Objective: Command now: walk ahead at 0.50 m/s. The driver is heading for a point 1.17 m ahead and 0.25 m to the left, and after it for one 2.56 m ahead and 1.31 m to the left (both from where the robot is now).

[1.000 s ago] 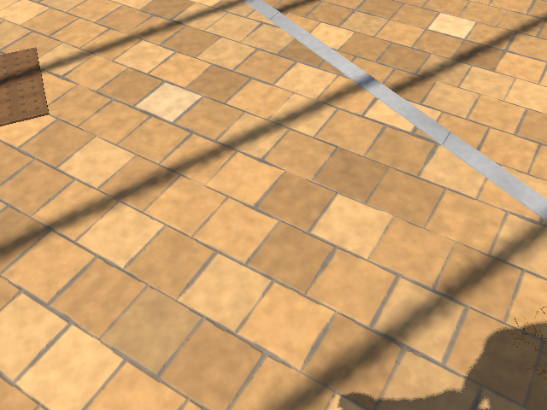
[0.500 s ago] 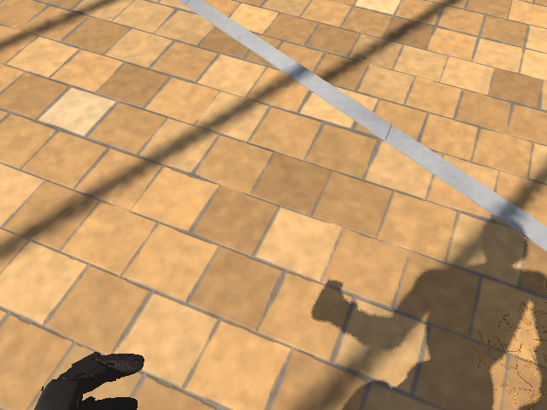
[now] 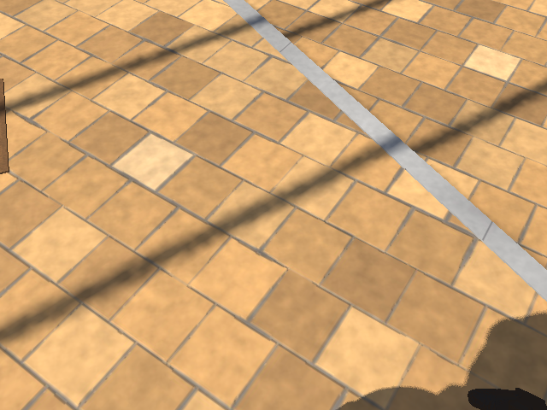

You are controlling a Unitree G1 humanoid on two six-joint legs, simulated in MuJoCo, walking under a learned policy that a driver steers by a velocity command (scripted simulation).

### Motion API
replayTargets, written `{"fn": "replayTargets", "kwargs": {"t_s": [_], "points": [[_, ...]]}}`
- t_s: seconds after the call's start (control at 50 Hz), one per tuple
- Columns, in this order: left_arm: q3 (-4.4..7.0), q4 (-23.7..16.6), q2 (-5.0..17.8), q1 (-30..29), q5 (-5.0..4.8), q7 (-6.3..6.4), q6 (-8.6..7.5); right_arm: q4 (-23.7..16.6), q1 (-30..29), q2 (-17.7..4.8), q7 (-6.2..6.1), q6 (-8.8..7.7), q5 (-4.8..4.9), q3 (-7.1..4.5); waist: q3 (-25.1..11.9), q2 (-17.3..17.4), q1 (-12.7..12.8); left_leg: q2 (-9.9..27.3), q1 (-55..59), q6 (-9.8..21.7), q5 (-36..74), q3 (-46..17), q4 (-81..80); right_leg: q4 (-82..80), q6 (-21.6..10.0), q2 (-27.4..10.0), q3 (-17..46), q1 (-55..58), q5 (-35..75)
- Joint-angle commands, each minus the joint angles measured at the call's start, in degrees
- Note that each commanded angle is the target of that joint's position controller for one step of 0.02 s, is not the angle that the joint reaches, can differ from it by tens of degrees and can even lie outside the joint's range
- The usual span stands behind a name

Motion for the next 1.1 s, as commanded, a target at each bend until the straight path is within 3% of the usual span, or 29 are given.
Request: {"fn": "replayTargets", "kwargs": {"t_s": [0.02, 0.06, 0.08, 0.1, 0.12, 0.14, 0.16, 0.18, 0.2, 0.24, 0.3, 0.4, 0.5, 0.54, 0.56, 0.58, 0.6, 0.62, 0.64, 0.66, 0.7, 0.76, 0.82, 0.92, 0.98, 1.02, 1.06, 1.08, 1.1], "points": [[2.78, -1.6, 10.9, 0.6, -0.28, 0.68, 0.60, -4.9, -2.8, -6.5, 0.65, -1.15, 0.04, -1.95, 1.0, -6.1, -2.7, -1.6, 2.4, 2.3, -5.9, 0.9, -2.6, 2.1, -8.1, -18.2, 8.1, 1.9, 28.8], [2.11, -1.8, 9.6, -0.6, 0.17, 0.96, 1.20, -1.2, 10.6, -10.6, -0.04, -1.10, -0.24, -4.16, -8.1, -5.6, -9.9, -3.8, 22.6, 5.5, -5.3, 3.2, -4.2, 19.0, -5.3, -13.7, 4.1, -2.0, 41.4], [0.57, -3.5, 6.1, 0.1, 1.83, 1.15, 1.03, 0.5, 21.0, -15.0, -0.73, -0.75, -0.83, -5.32, -17.7, 1.6, -13.1, 7.4, 40.6, 9.4, -2.8, -9.5, -1.6, 37.7, -3.0, -10.0, 1.5, -13.8, 25.0], [-1.11, -4.2, 0.1, 7.5, 1.01, 0.56, -0.21, 1.5, 22.0, -18.1, -0.30, -0.64, -0.87, -5.85, -23.4, 16.6, -8.4, 17.8, 57.0, 18.1, -17.1, -36.8, -8.7, 54.9, 0.1, 0.5, 3.7, -36.3, -13.8], [0.16, -3.5, 6.7, 2.9, -0.19, 0.21, -1.25, 0.7, 21.5, -11.7, -0.24, -0.65, -0.21, -4.30, -20.6, 9.3, -11.4, 16.6, 55.5, 16.2, -24.0, -38.4, -12.7, 60.2, -0.4, -2.4, 10.0, -42.9, -15.6], [0.88, -5.3, 8.9, -2.6, -1.34, -0.09, -1.93, 0.4, 17.6, -10.0, -0.43, -0.66, -0.29, -3.60, -12.6, 6.3, -11.0, 14.9, 48.7, 14.1, -21.4, -29.9, -13.7, 60.2, -0.9, -5.1, 8.5, -45.9, -10.4], [0.66, -5.9, 8.1, -5.5, -0.94, 0.10, -2.18, 0.0, 14.0, -9.5, -0.48, -0.60, -0.58, -3.33, -8.3, 1.4, -9.4, 12.8, 41.2, 13.2, -14.5, -24.1, -14.8, 57.9, -0.6, -7.7, 6.8, -44.4, -5.4], [0.86, -6.1, 7.7, -6.7, 0.04, 0.15, -2.06, -0.2, 11.6, -8.1, -0.37, -0.61, -0.90, -2.98, -5.0, 0.3, -7.9, 10.9, 35.3, 13.1, -9.0, -19.9, -16.5, 54.6, -0.1, -9.3, 6.4, -42.8, -2.2], [0.94, -5.9, 7.0, -5.5, 0.20, 0.03, -1.58, -0.2, 10.4, -7.3, -0.37, -0.85, -1.44, -2.67, -4.6, 1.9, -6.0, 9.6, 31.4, 12.9, -5.7, -17.2, -18.0, 53.0, 0.3, -10.7, 6.8, -39.4, 0.0], [0.59, -5.1, 5.0, -3.7, 0.28, 0.11, -0.43, 0.5, 9.9, -7.2, -0.28, -1.49, -0.96, -2.76, -4.1, 2.3, -4.5, 8.5, 27.6, 13.8, -2.4, -13.4, -20.9, 50.3, 1.5, -11.1, 6.1, -36.8, 1.5], [0.21, -6.6, 3.9, -8.3, 0.94, 0.42, 0.31, 2.2, 10.9, -8.9, -0.84, -1.77, -0.76, -3.30, -0.9, 1.0, -4.9, 7.9, 25.6, 14.3, 0.8, -8.8, -23.7, 42.6, 3.3, -11.7, 5.5, -39.9, 7.4], [-0.54, -8.7, 2.2, -17.8, 0.73, -0.43, -0.64, 4.6, 14.3, -10.5, -1.61, -0.95, -0.23, -3.56, 1.3, 0.8, -8.3, 5.3, 26.6, 11.5, -0.8, -2.5, -24.5, 24.5, 3.4, -9.4, 3.1, -37.2, 21.9], [-0.27, -11.3, 3.5, -23.9, 0.31, -1.76, -1.36, 7.7, 18.2, -11.5, -1.96, 0.38, 0.51, -4.04, 3.0, 1.2, -9.5, 9.4, 34.3, 10.5, -0.6, -4.5, -20.7, 17.3, 1.0, -8.0, 3.9, -37.7, 19.1], [0.26, -11.1, 4.8, -21.9, 0.48, -2.02, -1.80, 8.2, 17.8, -12.1, -2.29, 1.05, 0.64, -4.32, 2.0, 1.9, -7.5, 10.2, 36.3, 9.6, 3.4, -6.2, -17.3, 15.5, -0.2, -7.0, 3.8, -34.0, 14.9], [0.87, -10.2, 5.9, -18.1, 0.58, -1.90, -2.03, 8.1, 16.6, -12.6, -2.41, 1.36, 0.65, -4.43, 0.0, 2.3, -5.1, 9.3, 36.0, 8.8, 9.7, -5.9, -13.2, 14.1, -1.0, -5.6, 2.5, -28.2, 13.7], [2.18, -7.8, 8.1, -10.2, 0.76, -1.46, -2.12, 7.9, 16.1, -11.6, -2.43, 1.60, 0.36, -4.00, -5.1, 1.3, -1.2, 6.3, 33.3, 7.3, 14.9, -4.1, -4.3, 13.4, -2.4, -4.5, 1.3, -16.6, 14.4], [3.45, -5.9, 11.9, -0.1, 1.45, -0.81, -2.04, 6.6, 16.2, -8.4, -2.46, 1.56, -0.72, -2.68, -13.9, -2.9, 2.6, 2.6, 23.5, 5.1, 4.5, -1.7, 11.5, 16.2, -5.5, -12.3, 8.6, 0.6, 16.1], [4.54, -4.9, 16.5, 3.4, 1.84, -0.68, -1.44, 5.8, 24.4, -1.5, -2.22, 0.58, -0.32, -0.77, -21.9, -18.2, -0.6, -7.2, 0.6, 0.8, -28.1, 1.0, 32.5, 11.3, -13.6, -26.4, 33.9, 20.8, 3.5], [3.12, -5.3, 10.9, 3.9, 1.37, -0.71, -1.34, 6.9, 22.3, -6.5, -2.12, -0.17, 0.88, -1.85, -22.0, -15.2, 1.8, -6.2, -5.2, 0.8, -36.0, -7.0, 40.7, 5.1, -13.4, -26.8, 41.7, 19.0, -5.2], [2.27, -5.4, 8.4, 0.3, 1.24, -0.55, -1.46, 5.3, 17.3, -10.2, -2.05, -0.44, 2.13, -3.11, -13.3, -11.7, 1.5, -3.5, -9.0, 1.3, -31.7, -7.1, 42.9, 3.8, -10.9, -25.3, 33.5, 12.3, -6.1], [1.41, -5.5, 5.2, -6.6, 1.55, -0.59, -1.83, 4.2, 12.7, -9.4, -2.54, -0.10, 1.04, -3.36, -5.0, -7.4, -1.7, 0.9, -6.1, 1.2, -23.1, -5.1, 38.5, 0.6, -8.9, -21.4, 21.6, -1.3, 3.3], [1.34, -4.6, 3.5, -9.7, 1.94, -0.51, -3.07, 5.1, 15.4, -6.2, -2.46, 2.07, 1.23, -3.51, -2.7, -8.4, -4.9, 3.0, 0.2, 0.7, -18.2, -5.2, 35.2, -4.0, -8.5, -18.9, 11.5, -9.0, 11.7], [2.05, -3.5, 5.5, -11.2, 2.21, 0.16, -3.34, 3.2, 12.9, -5.0, -2.79, 3.42, 0.31, -3.55, 0.5, -6.3, -6.4, 2.5, -1.4, -1.1, -14.7, -4.4, 29.3, -3.6, -9.0, -18.7, 2.8, -11.4, 33.8], [2.70, -2.9, 7.8, -11.1, 1.65, 2.15, -1.17, -0.2, 5.8, -2.8, -0.77, 3.27, -0.19, -2.74, -0.4, -6.0, -4.0, 0.6, 3.7, -1.3, -0.8, 1.7, 11.0, -1.5, -7.8, -16.4, -7.3, -9.8, 40.4], [3.22, -2.2, 9.2, -10.0, 0.48, 2.43, 0.34, -2.5, 3.4, -4.1, 0.46, 3.79, -0.28, -3.33, -1.2, -6.1, -3.5, -0.3, 3.9, 0.1, -2.8, 2.7, 6.2, 2.2, -7.4, -18.6, -7.7, -4.2, 40.7], [3.67, -2.4, 10.1, -11.2, -0.53, 2.65, 1.30, -3.6, 4.2, -5.7, 0.98, 4.25, -0.56, -4.11, -1.8, -6.9, -4.8, -1.6, 5.4, 1.9, -8.1, 3.8, 4.8, 7.0, -6.3, -19.8, -7.7, -2.1, 44.4], [3.85, -3.1, 9.9, -12.9, -1.33, 2.96, 2.15, -2.7, 10.5, -8.3, 1.00, 4.25, -0.56, -5.58, -4.8, -6.2, -8.6, -5.0, 13.5, 4.6, -8.5, 5.8, -0.4, 19.0, -4.0, -18.1, -9.1, -2.6, 48.3], [3.37, -2.9, 8.4, -11.1, -0.87, 2.76, 2.28, -1.4, 16.0, -11.2, 0.05, 3.99, -0.78, -6.95, -7.9, -1.9, -10.9, -6.3, 22.9, 6.8, 2.8, 4.2, -6.1, 30.5, -0.8, -14.2, -10.3, -6.5, 41.4], [1.84, -4.3, 3.8, -7.8, 2.56, 2.19, 2.03, -2.2, 16.8, -17.3, -1.52, 4.15, -0.95, -8.15, -11.8, 12.0, -7.8, 6.4, 37.0, 12.3, 32.9, -12.9, -2.8, 48.5, 3.3, -8.4, -10.2, -22.7, 2.8]]}}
